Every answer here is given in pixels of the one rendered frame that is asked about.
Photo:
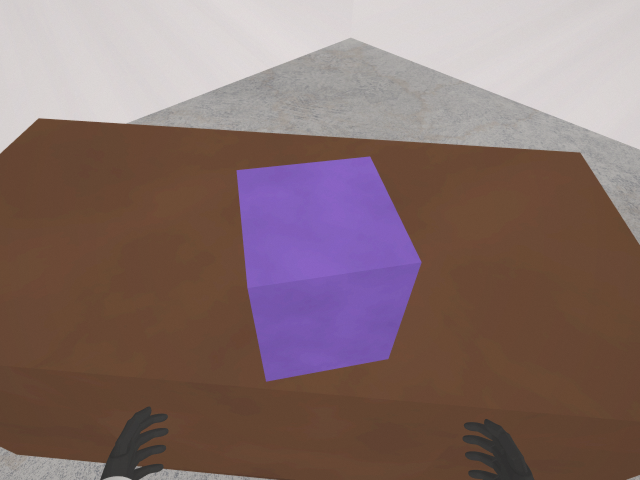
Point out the right robot hand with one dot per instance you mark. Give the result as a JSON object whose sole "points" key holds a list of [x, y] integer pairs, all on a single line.
{"points": [[508, 462]]}

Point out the carton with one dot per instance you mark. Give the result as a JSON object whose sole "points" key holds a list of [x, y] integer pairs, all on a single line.
{"points": [[329, 264]]}

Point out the pedestal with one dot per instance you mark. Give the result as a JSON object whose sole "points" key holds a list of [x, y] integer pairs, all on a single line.
{"points": [[123, 286]]}

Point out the left robot hand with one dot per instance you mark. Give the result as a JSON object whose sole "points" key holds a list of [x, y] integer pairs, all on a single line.
{"points": [[124, 457]]}

